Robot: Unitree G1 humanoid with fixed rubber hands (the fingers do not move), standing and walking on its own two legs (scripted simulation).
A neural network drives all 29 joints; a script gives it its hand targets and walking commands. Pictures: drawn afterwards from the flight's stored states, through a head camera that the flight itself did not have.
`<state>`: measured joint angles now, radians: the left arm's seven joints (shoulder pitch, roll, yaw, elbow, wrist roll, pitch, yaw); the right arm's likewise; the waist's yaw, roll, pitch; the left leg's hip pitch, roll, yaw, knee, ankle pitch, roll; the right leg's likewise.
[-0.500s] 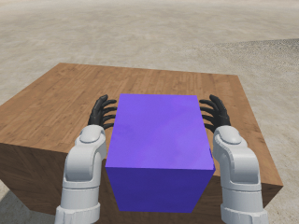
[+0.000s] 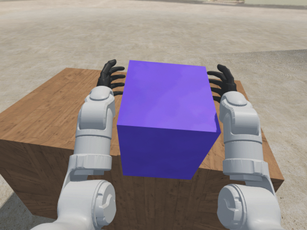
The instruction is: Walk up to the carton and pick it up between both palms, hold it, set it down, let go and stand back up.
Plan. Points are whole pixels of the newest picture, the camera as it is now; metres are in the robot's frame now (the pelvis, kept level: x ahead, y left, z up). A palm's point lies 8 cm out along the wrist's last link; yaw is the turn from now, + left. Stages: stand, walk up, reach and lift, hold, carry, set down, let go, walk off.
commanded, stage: set down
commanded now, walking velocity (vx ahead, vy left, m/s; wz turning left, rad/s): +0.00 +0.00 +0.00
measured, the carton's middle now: (162, 123) +0.38 -0.01 +0.15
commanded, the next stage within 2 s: none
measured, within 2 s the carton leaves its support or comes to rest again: neither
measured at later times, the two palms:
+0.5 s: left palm (116, 98) +0.47 +0.12 +0.18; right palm (212, 101) +0.45 -0.17 +0.19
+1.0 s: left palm (120, 82) +0.51 +0.11 +0.22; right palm (211, 93) +0.47 -0.17 +0.20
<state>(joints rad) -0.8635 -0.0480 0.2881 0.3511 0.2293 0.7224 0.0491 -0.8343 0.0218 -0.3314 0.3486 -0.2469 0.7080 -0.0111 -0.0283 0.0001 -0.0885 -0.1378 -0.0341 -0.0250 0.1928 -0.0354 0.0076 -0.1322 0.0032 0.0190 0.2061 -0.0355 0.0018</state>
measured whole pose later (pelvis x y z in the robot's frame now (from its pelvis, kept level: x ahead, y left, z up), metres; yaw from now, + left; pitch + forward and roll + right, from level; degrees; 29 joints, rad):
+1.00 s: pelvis +0.11 +0.01 +0.00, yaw -2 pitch +3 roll +0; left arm -0.79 0.04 0.15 0.61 0.07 0.39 0.11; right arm -0.70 0.03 -0.24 0.47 -0.10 0.44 -0.17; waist -0.04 0.03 -0.18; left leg 0.00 -0.03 -0.02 -0.04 0.00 0.03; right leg 0.02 -0.01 0.03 -0.06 0.00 0.01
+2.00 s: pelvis +0.10 +0.02 +0.00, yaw -1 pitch +6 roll +0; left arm -1.03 0.04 0.16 1.02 0.05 0.17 0.20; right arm -1.06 -0.02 -0.29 0.97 -0.10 0.17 -0.18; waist -0.07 0.00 -0.16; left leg -0.11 -0.05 0.01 0.01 -0.01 0.04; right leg -0.09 -0.04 0.01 -0.01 -0.01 0.02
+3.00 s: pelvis +0.07 +0.01 +0.00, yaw -1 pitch +11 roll +0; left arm -1.25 0.18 0.05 1.25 -0.10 0.15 0.21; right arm -1.31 -0.20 -0.14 1.29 0.12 0.13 -0.18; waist -0.02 -0.02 -0.13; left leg -0.28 -0.02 0.00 0.10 -0.01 0.02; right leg -0.28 -0.01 0.01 0.12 -0.03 0.02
